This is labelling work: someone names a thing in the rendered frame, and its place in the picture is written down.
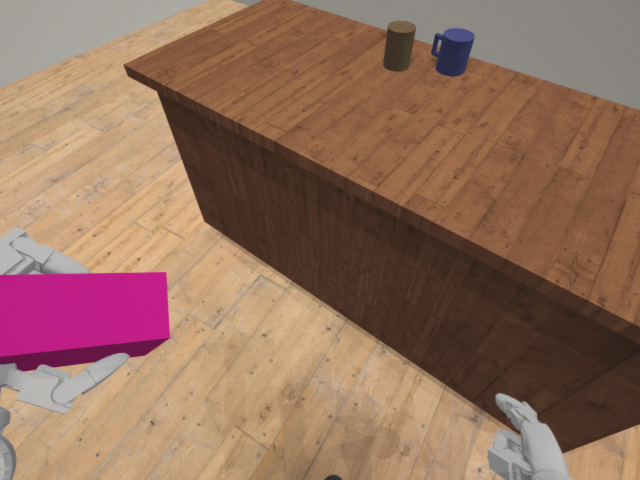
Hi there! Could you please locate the left robot hand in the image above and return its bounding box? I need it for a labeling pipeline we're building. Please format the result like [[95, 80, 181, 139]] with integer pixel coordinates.
[[0, 228, 130, 414]]

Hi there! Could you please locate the right robot hand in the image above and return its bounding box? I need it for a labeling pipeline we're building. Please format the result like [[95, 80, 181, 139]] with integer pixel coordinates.
[[488, 393, 569, 480]]

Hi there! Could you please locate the sponge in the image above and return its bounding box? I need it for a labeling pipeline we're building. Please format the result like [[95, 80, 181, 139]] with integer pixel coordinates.
[[0, 272, 170, 371]]

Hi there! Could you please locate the table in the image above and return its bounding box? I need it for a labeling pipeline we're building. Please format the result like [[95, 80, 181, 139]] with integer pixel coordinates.
[[123, 0, 640, 454]]

